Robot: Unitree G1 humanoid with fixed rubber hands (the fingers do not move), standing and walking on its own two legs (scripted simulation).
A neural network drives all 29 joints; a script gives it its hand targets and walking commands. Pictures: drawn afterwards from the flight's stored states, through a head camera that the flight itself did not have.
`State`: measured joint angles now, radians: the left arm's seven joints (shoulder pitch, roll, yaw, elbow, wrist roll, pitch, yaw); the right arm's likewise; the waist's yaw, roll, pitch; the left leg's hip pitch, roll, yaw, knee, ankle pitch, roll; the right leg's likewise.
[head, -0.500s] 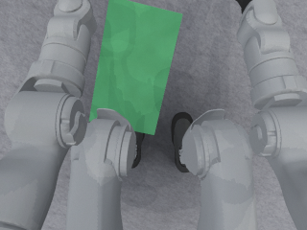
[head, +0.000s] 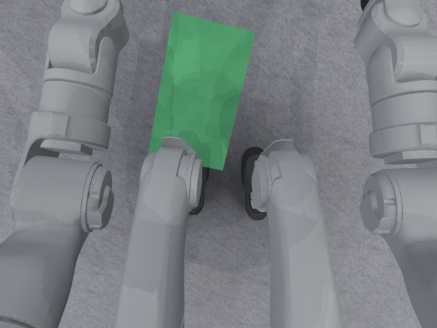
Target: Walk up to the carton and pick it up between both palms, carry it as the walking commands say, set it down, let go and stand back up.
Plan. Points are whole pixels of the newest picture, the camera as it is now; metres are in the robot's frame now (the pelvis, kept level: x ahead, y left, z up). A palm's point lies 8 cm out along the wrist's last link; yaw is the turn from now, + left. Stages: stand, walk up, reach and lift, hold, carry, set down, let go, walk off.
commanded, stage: set down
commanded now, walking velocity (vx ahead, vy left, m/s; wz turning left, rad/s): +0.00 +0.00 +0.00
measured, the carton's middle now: (201, 98) +0.39 +0.06 -0.39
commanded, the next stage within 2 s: let go in 0.70 s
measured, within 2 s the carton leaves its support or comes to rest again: neither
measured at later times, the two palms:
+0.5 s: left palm out of the picture +0.53 +0.17 +0.00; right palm out of the picture +0.53 -0.18 +0.00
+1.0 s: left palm out of the picture +0.49 +0.18 +0.06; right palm out of the picture +0.48 -0.21 +0.06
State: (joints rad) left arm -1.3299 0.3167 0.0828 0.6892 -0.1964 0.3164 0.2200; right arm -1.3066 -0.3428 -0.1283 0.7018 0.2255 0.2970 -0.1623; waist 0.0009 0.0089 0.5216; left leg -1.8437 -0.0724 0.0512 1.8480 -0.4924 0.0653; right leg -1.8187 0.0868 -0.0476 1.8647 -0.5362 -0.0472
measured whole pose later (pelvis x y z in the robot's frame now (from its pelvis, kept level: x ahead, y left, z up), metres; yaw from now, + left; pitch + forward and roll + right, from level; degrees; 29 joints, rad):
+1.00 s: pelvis +0.07 +0.01 +0.20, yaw -1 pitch +28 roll +0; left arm -0.75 0.17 0.14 0.44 -0.01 0.29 0.14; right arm -0.77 -0.26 -0.14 0.52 0.03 0.26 -0.07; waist 0.00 0.00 0.31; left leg -1.19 -0.08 0.02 1.03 -0.33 0.06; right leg -1.17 0.10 0.04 1.04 -0.35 -0.03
